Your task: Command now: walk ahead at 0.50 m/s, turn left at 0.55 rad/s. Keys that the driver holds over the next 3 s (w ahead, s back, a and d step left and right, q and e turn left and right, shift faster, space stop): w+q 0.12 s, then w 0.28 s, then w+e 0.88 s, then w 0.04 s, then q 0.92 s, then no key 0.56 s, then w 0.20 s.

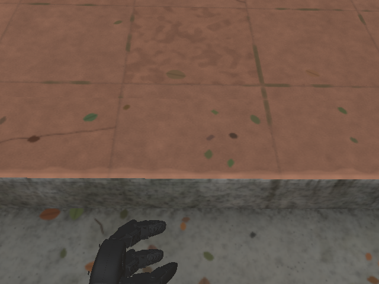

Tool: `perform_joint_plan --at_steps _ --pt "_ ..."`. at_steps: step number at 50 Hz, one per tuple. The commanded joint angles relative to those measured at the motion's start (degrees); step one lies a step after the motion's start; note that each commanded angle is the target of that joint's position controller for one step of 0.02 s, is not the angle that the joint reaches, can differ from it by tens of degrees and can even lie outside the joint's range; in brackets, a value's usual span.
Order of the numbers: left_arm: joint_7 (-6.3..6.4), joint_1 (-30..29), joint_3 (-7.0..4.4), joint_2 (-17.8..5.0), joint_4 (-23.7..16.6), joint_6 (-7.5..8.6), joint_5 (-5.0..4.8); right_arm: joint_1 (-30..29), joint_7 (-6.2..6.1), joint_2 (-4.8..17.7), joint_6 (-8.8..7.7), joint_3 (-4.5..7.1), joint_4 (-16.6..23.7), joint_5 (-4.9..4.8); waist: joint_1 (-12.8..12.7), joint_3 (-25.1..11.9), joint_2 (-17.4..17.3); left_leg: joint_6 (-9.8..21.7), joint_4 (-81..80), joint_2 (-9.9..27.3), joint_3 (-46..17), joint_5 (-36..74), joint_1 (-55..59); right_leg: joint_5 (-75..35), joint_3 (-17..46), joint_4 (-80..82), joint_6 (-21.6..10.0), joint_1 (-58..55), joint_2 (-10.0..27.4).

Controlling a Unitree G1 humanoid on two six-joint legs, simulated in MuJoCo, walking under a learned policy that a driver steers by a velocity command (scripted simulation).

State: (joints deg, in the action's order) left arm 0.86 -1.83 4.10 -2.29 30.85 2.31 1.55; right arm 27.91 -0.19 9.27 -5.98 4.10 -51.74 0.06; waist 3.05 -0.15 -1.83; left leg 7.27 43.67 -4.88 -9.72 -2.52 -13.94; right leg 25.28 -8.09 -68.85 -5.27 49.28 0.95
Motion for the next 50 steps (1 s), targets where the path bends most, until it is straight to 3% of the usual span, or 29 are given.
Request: perform_joint_plan --at_steps 1,2,4,7,9,14,16,18,20,21,22,23,24,25,26,27,28,30,33,35,36,38,41,43,44,45,46,48,50 --pt "2.1 11.05 -8.78 -15.01 1.89 -0.9 -0.45 -13.62 2.41 2.97 -2.07 2.14 16.52 4.49 -7.62 -17.46 10.08 -1.16 66.15 0.58 -0.12 -4.75 -34.12 37.3 62.91 50.67 -14.61 -37.02 21.36" --pt "1.79 8.9 -7.69 -11.05 5.92 0.52 -1.19 -15.18 1.69 0.38 -1.39 0.34 18.13 5.42 -4.56 -7.09 3.75 -0.46 73.04 1.68 2.83 -1.95 -40.01 33.12 54.27 49.02 -12.53 -30.38 20.16" --pt "1.19 13.58 -5.98 -3.72 15.1 2.43 0.55 -15.41 0.25 -4.04 1.32 -1.78 19.81 3.64 0.72 1.75 -1.85 0.95 78.7 3.48 0.51 -4.5 -45.05 15.02 34.59 47.0 -6.91 -21.72 17.95" --pt "-0.73 17.53 -5.84 -3.18 21.49 4.45 0.73 -14.79 -0.79 -5.58 4.68 -3.12 20.62 0.2 3.31 6.95 1.1 0.76 79.69 4.99 -1.6 -9.22 -52.55 -4.22 16.14 50.43 -1.96 -23.0 16.14" --pt "-1.08 14.94 -6.44 -7.66 21.01 6.04 0.44 -19.53 -0.55 -2.81 5.72 -2.85 22.16 0.79 3.75 9.25 0.66 -0.24 68.15 4.45 -1.22 -5.72 -48.98 -8.71 9.22 54.2 -2.04 -17.74 14.55" --pt "-0.81 28.75 -8.29 -15.47 25.92 8.36 0.94 -36.25 -2.53 -4.89 5.53 -3.61 28.38 2.47 -3.57 6.12 4.89 1.06 83.79 3.78 3.57 -23.59 -73.68 -8.23 8.81 62.02 -4.74 -45.72 17.62" --pt "-0.21 32.5 -7.95 -13.23 27.59 7.21 1.02 -44.36 -2.05 -5.01 4.86 -4.82 32.61 2.04 -5.19 6.61 2.59 1.07 69.95 7.47 5.3 -27.62 -76.48 -7.68 5.67 64.33 -1.71 -51.92 15.68" --pt "1.23 35.83 -7.62 -12.19 29.02 5.55 0.46 -46.55 -0.71 -3.96 4.78 -5.2 33.94 1.77 -6.58 3.11 6.87 0.85 58.67 10.6 11.45 -26.96 -70.51 -12.4 3.51 68.23 -2.5 -55.53 14.16" --pt "1.68 27.87 -6.96 -11.88 25.46 4.49 -2.44 -42.07 2.52 -5.3 5.31 -6.56 31.21 -0.21 -4.73 -0.45 4.57 2.09 28.84 10.21 22.79 -19.49 -31.26 -28.82 -2.11 77.25 -6.33 -36.06 9.67" --pt "1.26 30.01 -7.56 -16.16 24.47 4.94 -2.96 -34.26 2.08 -5.06 5.45 -5.33 27.39 0.64 -3.71 -8.0 7.14 2.63 31.09 5.02 25.33 -19.83 -16.5 -68.97 -1.62 66.87 -7.63 -38.93 13.18" --pt "0.87 31.59 -8.76 -21.55 24.08 5.69 -2.71 -23.46 0.99 -2.99 6.1 -3.88 24.42 -0.02 1.1 -16.23 12.33 2.61 27.34 1.48 23.61 -23.0 -8.55 -93.41 -0.71 54.28 -6.57 -46.49 15.36" --pt "-0.18 30.34 -10.2 -25.95 23.26 6.5 -3.86 -13.33 0.54 0.19 6.0 -2.62 22.29 0.66 6.41 -23.0 15.63 3.38 16.4 -0.46 20.82 -19.23 -0.43 -102.21 0.12 40.52 -3.91 -51.28 14.68" --pt "-1.78 28.2 -10.75 -25.03 20.6 7.94 -4.26 -7.78 0.05 5.38 4.56 -0.66 20.69 1.39 8.88 -26.61 14.9 4.57 7.78 5.14 4.45 -17.5 10.9 -83.99 4.82 23.95 -0.6 -39.88 11.01" --pt "-4.16 28.75 -9.54 -16.12 15.71 7.77 -5.18 -4.28 -0.86 13.73 3.99 1.95 18.68 3.53 7.62 -32.0 -10.63 11.15 -11.64 25.68 -29.34 -9.78 23.55 -23.42 8.24 -6.86 4.18 -18.55 -1.81" --pt "-3.94 26.84 -10.24 -14.55 14.67 7.55 -2.19 -6.67 -0.51 15.14 4.37 3.04 19.85 2.96 7.47 -36.29 -6.47 8.25 -21.59 27.87 -40.72 -14.74 18.93 -16.24 22.16 -32.3 3.83 -15.66 -6.04" --pt "-3.04 24.44 -9.64 -8.65 11.17 6.91 -2.03 -12.95 0.38 14.29 3.56 3.26 18.28 2.9 2.19 -27.68 -2.8 7.44 -21.53 28.54 -35.31 -26.3 10.47 -19.97 22.62 -41.79 3.65 -9.14 -3.21" --pt "-2.36 20.28 -9.51 -8.92 8.38 6.72 -0.64 -15.35 0.91 9.51 2.6 2.45 14.33 1.53 -0.59 -17.68 4.06 5.12 -19.76 26.32 -29.38 -37.01 3.35 -25.98 16.16 -40.86 2.79 -4.65 0.45" --pt "-1.76 18.6 -8.13 -5.43 6.29 5.01 0.69 -15.11 0.81 1.65 1.79 0.17 7.6 1.24 -4.59 -3.75 1.98 3.91 -17.28 22.17 -15.55 -26.99 -7.21 -22.38 15.3 -46.49 0.66 2.74 0.29" --pt "-1.29 18.35 -5.53 0.3 4.96 2.09 -1.29 -8.68 0.71 -1.21 -0.07 -0.86 0.16 2.28 -6.5 1.34 0.63 1.37 -21.37 21.48 -3.14 -16.44 -6.28 -16.28 17.9 -52.44 -1.94 14.22 -2.3" --pt "-1.01 17.25 -5.51 -1.04 5.17 0.28 -0.93 -10.02 0.42 -1.24 -0.88 -1.23 -0.34 2.64 -7.94 3.54 0.09 -1.41 -23.98 20.58 6.44 -14.62 -7.51 -15.52 17.81 -46.27 -1.47 16.83 -2.25" --pt "-0.08 12.48 -5.28 -0.68 4.51 -0.71 -0.99 -7.6 0.09 -0.47 -1.39 -1.45 -1.07 3.11 -5.3 3.08 -2.13 -0.4 -27.07 22.42 6.94 -12.5 -5.82 -13.94 13.07 -57.94 -1.82 21.0 -5.13" --pt "1.12 4.08 -4.5 0.15 -0.22 -1.72 -0.37 -5.77 0.23 1.06 -2.75 -2.18 -2.88 2.55 -5.48 6.46 -4.28 -1.15 -32.34 23.5 9.76 -11.73 -4.36 -10.3 12.87 -65.41 -3.13 28.9 -5.2" --pt "1.09 -2.08 -3.46 -0.47 -4.59 -2.71 -0.71 -3.67 0.05 3.28 -2.88 -2.24 -4.07 1.2 -7.83 7.76 2.36 -3.93 -34.68 18.22 16.81 -15.43 -3.75 -9.97 11.05 -47.42 -3.5 28.5 -2.89" --pt "-0.39 -5.53 -3.45 -3.26 -5.68 -3.68 -1.23 1.7 -1.49 7.09 -2.47 -1.48 -4.56 1.27 -4.73 4.76 0.25 -0.51 -43.24 19.32 18.77 -11.27 1.81 -8.6 2.15 -35.84 -2.86 24.04 -0.43" --pt "-0.99 -7.01 -3.44 -3.14 -5.78 -3.92 -0.69 4.86 -2.25 6.27 -2.02 -1.54 -5.33 1.1 -2.81 3.59 0.66 0.29 -43.66 18.4 20.51 -5.53 6.95 -6.44 -0.35 -32.07 -3.6 22.09 0.91" --pt "-1.67 -7.74 -2.98 -1.02 -6.22 -3.84 -0.65 5.46 -2.75 8.73 -1.9 -0.93 -5.49 1.35 -2.83 0.7 -2.7 1.25 -44.63 20.03 21.49 4.2 13.98 -4.59 -0.51 -29.41 -5.07 20.13 3.21" --pt "-1.81 -6.42 -3.02 -2.1 -4.84 -4.17 -1.1 2.33 -3.05 7.59 -1.57 -1.33 -3.99 0.04 -4.19 0.54 0.17 1.62 -43.82 18.13 26.48 20.46 11.08 0.32 -5.14 -17.53 -6.63 8.85 2.15" --pt "-1.6 -0.43 -3.62 -2.65 -2.05 -4.84 -1.77 3.28 -3.91 10.96 -0.09 -0.83 -1.46 -0.78 -6.01 -6.39 -5.22 2.07 -31.26 20.86 26.8 70.67 15.57 4.56 -10.63 -7.54 -6.37 -7.46 -4.68" --pt "-1.24 12.88 -5.84 -8.35 1.55 -4.28 -1.43 -0.89 -2.61 16.28 0.64 0.7 1.85 -1.43 -10.73 -13.97 -10.74 1.92 -10.04 23.81 25.86 86.01 22.18 9.27 -6.97 2.74 -8.2 -18.63 -9.25"
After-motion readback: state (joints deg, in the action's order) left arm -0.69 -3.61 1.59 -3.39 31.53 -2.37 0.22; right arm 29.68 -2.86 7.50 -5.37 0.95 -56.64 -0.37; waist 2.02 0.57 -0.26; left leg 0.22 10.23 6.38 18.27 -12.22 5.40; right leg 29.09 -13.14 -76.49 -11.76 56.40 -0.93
